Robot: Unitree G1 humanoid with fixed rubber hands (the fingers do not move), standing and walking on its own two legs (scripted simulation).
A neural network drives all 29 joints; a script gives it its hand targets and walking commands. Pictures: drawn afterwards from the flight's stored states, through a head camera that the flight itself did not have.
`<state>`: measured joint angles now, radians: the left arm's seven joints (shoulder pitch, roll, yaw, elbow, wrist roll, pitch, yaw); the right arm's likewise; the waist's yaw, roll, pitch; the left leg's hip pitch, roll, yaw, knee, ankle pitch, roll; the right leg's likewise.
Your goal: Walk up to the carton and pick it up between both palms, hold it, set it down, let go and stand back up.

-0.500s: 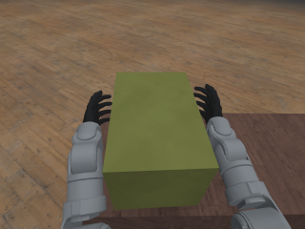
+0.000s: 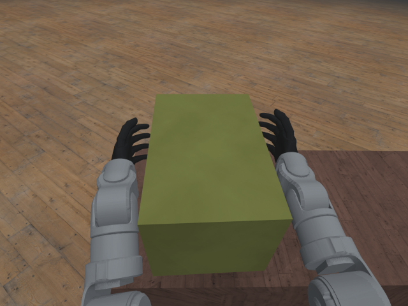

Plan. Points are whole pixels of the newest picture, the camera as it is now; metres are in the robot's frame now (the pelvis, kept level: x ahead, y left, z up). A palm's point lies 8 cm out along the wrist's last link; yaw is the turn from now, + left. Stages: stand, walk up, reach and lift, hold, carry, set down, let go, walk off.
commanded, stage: hold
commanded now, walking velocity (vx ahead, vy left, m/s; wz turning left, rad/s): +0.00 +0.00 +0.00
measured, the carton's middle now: (205, 175) +0.37 +0.00 +0.11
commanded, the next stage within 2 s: set down in 0.74 s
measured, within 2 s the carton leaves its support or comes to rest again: neither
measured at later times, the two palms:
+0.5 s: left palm (123, 161) +0.36 +0.16 +0.16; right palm (282, 153) +0.36 -0.14 +0.17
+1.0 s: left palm (121, 169) +0.35 +0.16 +0.15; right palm (277, 155) +0.37 -0.13 +0.16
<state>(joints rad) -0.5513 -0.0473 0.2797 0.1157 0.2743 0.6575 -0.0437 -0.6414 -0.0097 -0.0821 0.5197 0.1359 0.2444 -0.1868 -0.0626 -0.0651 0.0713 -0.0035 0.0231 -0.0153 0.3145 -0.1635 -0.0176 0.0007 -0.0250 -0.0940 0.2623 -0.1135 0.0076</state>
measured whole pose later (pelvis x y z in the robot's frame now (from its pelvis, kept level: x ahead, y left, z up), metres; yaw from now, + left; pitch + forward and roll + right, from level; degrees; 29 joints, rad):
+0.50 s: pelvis +0.00 +0.00 +0.00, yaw +0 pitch -8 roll -1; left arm -0.52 -0.05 0.26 0.08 0.27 0.66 -0.04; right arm -0.61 -0.01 -0.07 0.49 0.16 0.24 -0.19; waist -0.07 -0.07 0.07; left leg 0.00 0.02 -0.02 0.32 -0.17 -0.02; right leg 0.01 -0.03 -0.09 0.26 -0.12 0.01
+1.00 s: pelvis +0.01 -0.01 +0.00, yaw +1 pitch -10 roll -1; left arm -0.49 -0.07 0.27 0.21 0.32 0.45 -0.04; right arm -0.59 0.03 -0.14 0.63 0.02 0.03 -0.13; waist -0.02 -0.07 0.06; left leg 0.02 0.03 -0.03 0.35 -0.19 -0.03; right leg 0.04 -0.01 -0.11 0.27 -0.14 0.00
